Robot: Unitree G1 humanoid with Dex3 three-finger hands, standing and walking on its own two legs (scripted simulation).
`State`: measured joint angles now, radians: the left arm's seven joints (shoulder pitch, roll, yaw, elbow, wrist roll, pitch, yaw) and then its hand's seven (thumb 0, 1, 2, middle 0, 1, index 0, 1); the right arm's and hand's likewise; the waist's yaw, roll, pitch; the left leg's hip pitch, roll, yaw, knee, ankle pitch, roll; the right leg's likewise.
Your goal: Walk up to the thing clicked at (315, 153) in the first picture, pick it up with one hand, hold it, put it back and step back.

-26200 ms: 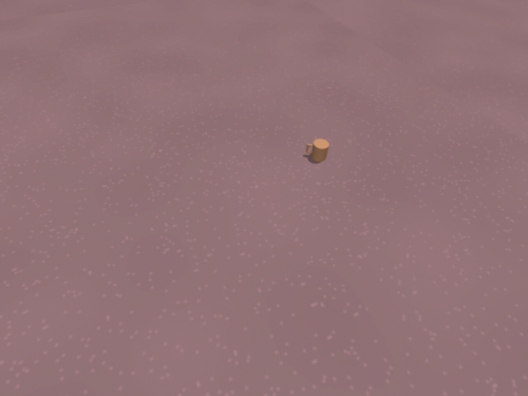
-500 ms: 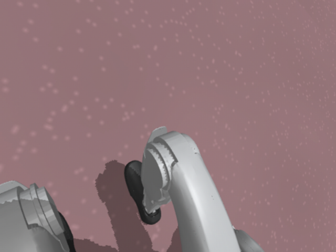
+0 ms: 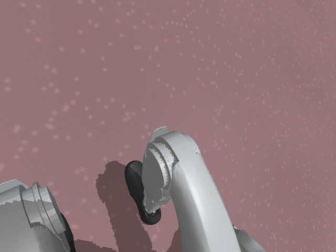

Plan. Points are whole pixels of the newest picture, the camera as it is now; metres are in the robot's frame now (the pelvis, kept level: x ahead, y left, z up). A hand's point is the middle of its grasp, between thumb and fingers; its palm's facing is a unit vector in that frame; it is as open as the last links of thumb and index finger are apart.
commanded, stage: withdraw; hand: left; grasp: from above
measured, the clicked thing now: out of the picture +0.49 +0.33 -0.27
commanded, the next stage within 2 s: home in 0.88 s
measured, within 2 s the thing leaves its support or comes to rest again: neither
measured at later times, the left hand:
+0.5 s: hand out of the picture +0.49 +0.34 -0.06, palm faces -0.49 -0.12 -0.86, open 14.0 cm
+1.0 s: hand out of the picture +0.50 +0.33 -0.11, palm faces -0.38 -0.09 -0.92, open 13.9 cm
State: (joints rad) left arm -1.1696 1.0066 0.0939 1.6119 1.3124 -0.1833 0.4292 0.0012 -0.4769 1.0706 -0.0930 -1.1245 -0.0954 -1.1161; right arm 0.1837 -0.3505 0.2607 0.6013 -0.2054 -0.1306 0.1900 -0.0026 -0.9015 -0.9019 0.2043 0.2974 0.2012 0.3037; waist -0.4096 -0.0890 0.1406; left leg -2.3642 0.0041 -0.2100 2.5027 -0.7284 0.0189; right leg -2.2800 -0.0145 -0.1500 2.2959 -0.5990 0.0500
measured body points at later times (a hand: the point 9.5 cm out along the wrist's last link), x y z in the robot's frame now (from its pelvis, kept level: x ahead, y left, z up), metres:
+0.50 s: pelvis -0.01 +0.00 +0.06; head +0.24 +0.08 +0.43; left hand +0.51 +0.35 -0.01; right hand +0.08 -0.27 -0.03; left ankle +0.06 +0.12 -0.28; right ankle +0.13 -0.12 -0.28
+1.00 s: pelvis -0.01 -0.01 +0.03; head +0.25 +0.09 +0.39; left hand +0.51 +0.33 -0.06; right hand +0.03 -0.27 -0.06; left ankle +0.06 +0.12 -0.28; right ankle +0.13 -0.12 -0.28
